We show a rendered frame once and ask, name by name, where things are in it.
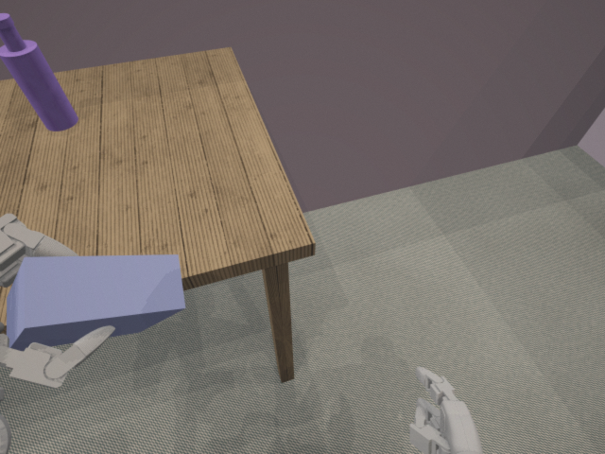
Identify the sponge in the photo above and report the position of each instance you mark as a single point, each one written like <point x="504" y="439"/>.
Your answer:
<point x="56" y="300"/>

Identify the left robot hand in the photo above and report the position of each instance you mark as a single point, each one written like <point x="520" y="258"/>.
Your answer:
<point x="39" y="364"/>

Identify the table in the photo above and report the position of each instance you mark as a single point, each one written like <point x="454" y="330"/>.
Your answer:
<point x="169" y="156"/>

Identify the right robot hand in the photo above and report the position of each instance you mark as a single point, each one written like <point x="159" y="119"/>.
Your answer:
<point x="450" y="430"/>

